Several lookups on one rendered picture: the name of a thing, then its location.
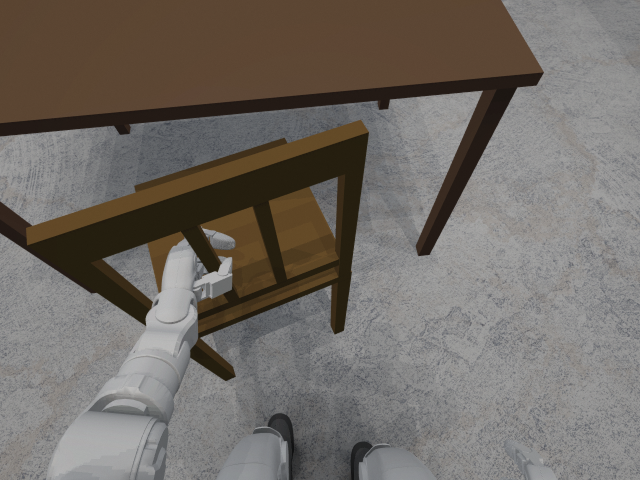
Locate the table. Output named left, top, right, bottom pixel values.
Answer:
left=0, top=0, right=544, bottom=293

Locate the left robot forearm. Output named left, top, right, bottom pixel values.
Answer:
left=46, top=288, right=198, bottom=480

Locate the robot right shin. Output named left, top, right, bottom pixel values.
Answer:
left=364, top=444, right=391, bottom=457

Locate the robot right hand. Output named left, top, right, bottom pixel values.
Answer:
left=500, top=439, right=557, bottom=480

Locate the robot left hand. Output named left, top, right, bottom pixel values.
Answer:
left=161, top=227, right=235, bottom=302

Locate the chair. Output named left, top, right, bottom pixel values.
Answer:
left=26, top=120, right=369, bottom=381

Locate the left robot foot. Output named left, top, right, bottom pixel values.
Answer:
left=268, top=413, right=294, bottom=480

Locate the robot left upper arm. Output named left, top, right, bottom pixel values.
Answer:
left=51, top=411, right=168, bottom=480

